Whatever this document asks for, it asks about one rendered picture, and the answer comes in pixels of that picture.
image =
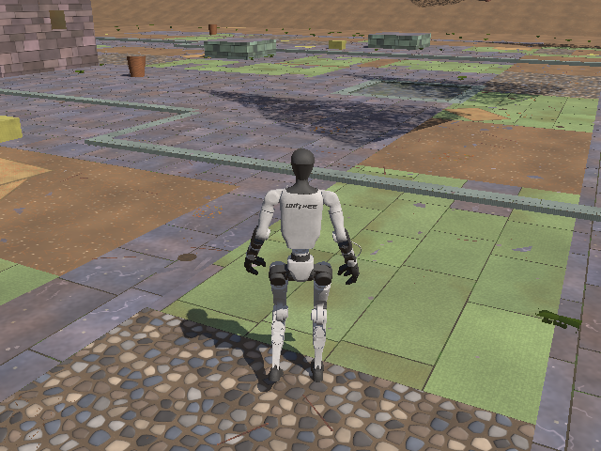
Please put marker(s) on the left robot forearm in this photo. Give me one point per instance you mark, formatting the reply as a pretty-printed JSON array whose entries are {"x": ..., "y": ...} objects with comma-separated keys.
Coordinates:
[{"x": 254, "y": 247}]

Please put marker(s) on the right robot forearm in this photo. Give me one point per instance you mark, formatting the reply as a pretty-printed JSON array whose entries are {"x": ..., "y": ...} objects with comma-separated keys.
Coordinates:
[{"x": 347, "y": 251}]

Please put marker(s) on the left robot hand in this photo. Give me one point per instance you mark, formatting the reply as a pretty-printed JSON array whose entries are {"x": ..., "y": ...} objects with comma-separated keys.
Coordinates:
[{"x": 258, "y": 261}]

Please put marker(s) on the robot left shin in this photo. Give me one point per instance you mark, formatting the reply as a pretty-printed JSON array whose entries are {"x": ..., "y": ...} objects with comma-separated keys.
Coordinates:
[{"x": 277, "y": 338}]

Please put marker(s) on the robot right thigh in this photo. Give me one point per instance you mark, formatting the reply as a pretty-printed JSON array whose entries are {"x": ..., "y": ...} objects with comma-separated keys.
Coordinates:
[{"x": 322, "y": 285}]

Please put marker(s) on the right robot hand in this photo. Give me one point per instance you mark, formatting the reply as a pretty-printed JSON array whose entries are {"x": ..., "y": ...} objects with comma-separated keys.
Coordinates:
[{"x": 348, "y": 271}]

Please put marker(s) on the right robot upper arm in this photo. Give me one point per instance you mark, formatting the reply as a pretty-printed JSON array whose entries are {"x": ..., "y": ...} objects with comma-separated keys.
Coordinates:
[{"x": 331, "y": 200}]

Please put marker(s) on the left robot upper arm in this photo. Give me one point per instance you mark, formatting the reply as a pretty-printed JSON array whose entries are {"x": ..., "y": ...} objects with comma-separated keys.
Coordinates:
[{"x": 271, "y": 198}]

